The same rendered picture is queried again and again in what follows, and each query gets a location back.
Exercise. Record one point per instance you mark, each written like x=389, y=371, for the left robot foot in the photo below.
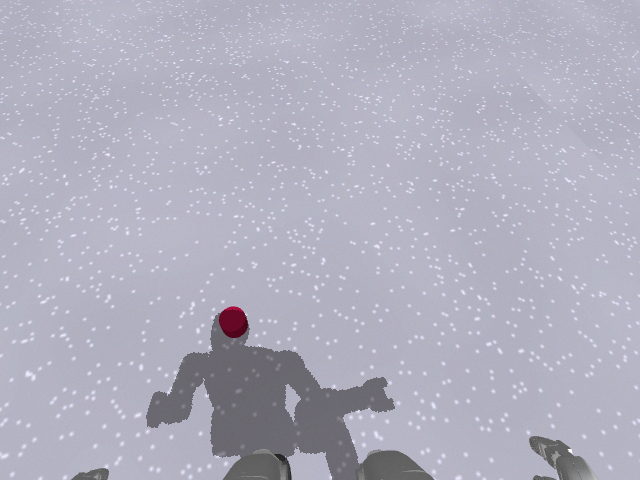
x=284, y=462

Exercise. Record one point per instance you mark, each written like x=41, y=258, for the right robot hand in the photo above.
x=561, y=458

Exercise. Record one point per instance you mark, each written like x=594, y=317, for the tin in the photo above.
x=233, y=322

